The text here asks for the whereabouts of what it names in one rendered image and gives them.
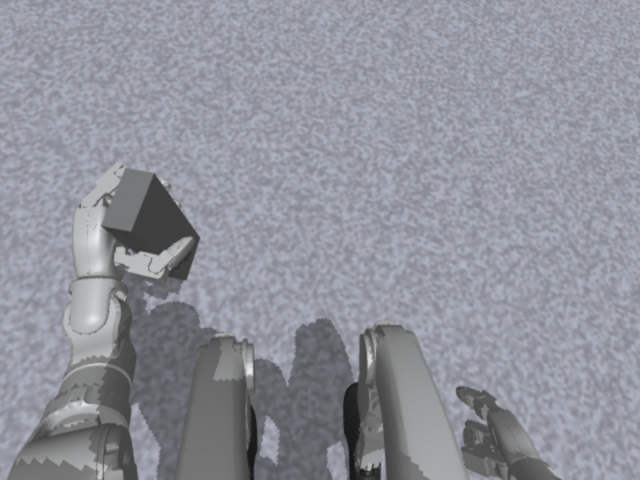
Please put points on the right robot arm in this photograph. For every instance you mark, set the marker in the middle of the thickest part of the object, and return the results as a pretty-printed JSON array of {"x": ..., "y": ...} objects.
[{"x": 531, "y": 469}]

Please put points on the left robot arm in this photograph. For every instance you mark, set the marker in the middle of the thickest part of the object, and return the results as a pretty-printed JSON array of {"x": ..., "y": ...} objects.
[{"x": 84, "y": 431}]

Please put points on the left robot hand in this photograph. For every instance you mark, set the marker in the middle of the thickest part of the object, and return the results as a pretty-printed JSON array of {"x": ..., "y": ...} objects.
[{"x": 96, "y": 252}]

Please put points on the right robot foot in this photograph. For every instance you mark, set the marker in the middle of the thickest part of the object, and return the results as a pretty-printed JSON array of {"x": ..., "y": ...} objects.
[{"x": 351, "y": 421}]

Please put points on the carton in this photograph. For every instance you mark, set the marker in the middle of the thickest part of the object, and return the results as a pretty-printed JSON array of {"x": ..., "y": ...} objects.
[{"x": 144, "y": 217}]

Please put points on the right robot hand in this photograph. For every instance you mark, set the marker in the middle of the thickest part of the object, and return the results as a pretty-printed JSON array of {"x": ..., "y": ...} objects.
[{"x": 502, "y": 442}]

